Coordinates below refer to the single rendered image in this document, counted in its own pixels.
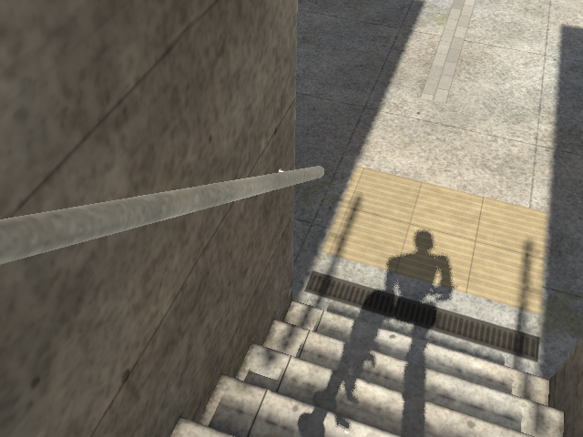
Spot stairs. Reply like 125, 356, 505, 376
170, 300, 564, 437

